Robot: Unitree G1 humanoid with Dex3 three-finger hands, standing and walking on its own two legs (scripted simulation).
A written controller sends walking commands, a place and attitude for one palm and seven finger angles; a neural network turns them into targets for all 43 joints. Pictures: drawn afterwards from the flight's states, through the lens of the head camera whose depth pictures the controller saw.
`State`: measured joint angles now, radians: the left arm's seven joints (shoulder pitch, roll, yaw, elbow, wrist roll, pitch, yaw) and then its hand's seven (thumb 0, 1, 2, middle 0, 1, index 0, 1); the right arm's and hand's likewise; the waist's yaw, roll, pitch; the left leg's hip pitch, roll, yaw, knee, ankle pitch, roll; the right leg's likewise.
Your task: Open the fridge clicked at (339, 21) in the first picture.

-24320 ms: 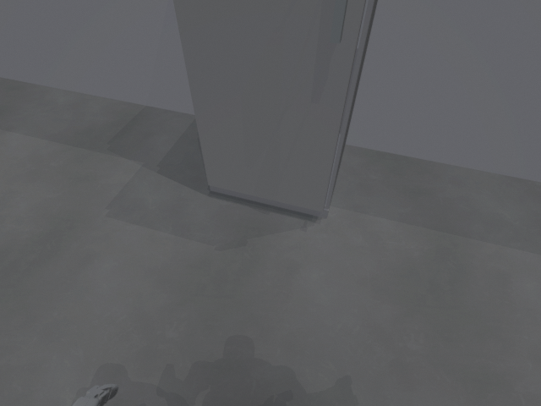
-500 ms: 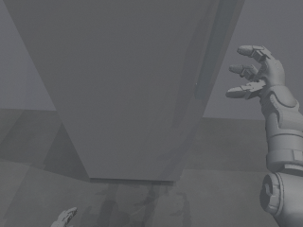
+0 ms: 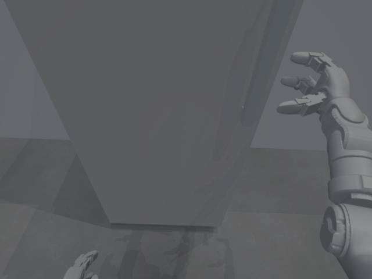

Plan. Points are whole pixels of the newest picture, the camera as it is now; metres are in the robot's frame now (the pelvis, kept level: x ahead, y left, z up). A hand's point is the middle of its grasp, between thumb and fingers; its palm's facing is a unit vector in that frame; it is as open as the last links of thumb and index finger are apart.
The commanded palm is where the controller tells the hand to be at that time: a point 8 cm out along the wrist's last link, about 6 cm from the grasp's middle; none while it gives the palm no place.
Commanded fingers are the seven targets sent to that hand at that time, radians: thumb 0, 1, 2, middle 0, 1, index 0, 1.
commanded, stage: move the hooked fingers beside the handle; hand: right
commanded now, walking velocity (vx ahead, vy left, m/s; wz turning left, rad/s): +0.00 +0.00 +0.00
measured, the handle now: (263, 53) +0.51 -0.10 +0.27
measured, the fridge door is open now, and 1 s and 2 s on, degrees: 0 0 0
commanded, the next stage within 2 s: feel for the door with the fingertips in 0.16 s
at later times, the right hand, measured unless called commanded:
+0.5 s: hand (279, 90) +0.44 -0.13 +0.23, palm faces -0.08 +1.00 +0.02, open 14.0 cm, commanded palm +0.41 -0.19 +0.23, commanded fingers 0.00 0.50 -0.30 0.30 1.20 0.30 1.20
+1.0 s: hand (271, 83) +0.45 -0.12 +0.24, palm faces -0.05 +1.00 +0.01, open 14.0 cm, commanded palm +0.43 -0.17 +0.23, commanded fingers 0.00 0.50 -0.30 0.30 1.20 0.30 1.20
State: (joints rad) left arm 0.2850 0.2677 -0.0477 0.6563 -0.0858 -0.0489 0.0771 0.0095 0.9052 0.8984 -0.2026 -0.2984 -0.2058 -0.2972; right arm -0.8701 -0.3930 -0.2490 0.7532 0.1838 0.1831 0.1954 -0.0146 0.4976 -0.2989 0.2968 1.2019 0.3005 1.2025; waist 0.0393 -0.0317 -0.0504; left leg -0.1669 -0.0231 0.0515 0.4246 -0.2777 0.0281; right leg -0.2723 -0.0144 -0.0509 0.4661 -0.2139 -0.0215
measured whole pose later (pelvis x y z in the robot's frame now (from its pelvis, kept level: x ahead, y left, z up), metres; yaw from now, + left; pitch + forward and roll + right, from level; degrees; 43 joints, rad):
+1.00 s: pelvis +0.00 +0.01 +0.00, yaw +0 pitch +1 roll +0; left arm 0.29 0.27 -0.04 0.68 -0.07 -0.03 0.08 0.01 0.91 0.90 -0.20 -0.30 -0.21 -0.30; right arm -0.94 -0.30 -0.19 0.80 0.18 0.18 0.12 -0.01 0.50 -0.30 0.30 1.20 0.30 1.20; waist 0.04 -0.04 -0.04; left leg -0.17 -0.02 0.06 0.43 -0.28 0.03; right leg -0.27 -0.01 -0.04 0.45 -0.20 -0.02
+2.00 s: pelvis +0.00 +0.00 +0.00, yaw +0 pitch +2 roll +0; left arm 0.28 0.26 -0.03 0.67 -0.07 -0.05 0.07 0.01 0.91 0.90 -0.20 -0.30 -0.20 -0.30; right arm -0.94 -0.27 -0.17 0.78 0.17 0.16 0.09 -0.01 0.50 -0.30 0.30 1.20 0.30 1.20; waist 0.04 -0.03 -0.04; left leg -0.18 -0.02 0.05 0.43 -0.28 0.03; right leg -0.28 -0.01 -0.05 0.46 -0.21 -0.02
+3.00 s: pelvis +0.00 +0.01 +0.00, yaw +0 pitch +1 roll +0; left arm 0.29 0.25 -0.03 0.69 -0.06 -0.03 0.05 0.01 0.91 0.90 -0.20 -0.30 -0.20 -0.30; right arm -0.91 -0.21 -0.14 0.72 0.17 0.19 0.03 -0.01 0.50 -0.30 0.27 1.20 0.27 1.20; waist 0.03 -0.04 -0.05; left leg -0.16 -0.02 0.05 0.42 -0.28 0.04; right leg -0.25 -0.01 -0.04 0.44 -0.20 -0.01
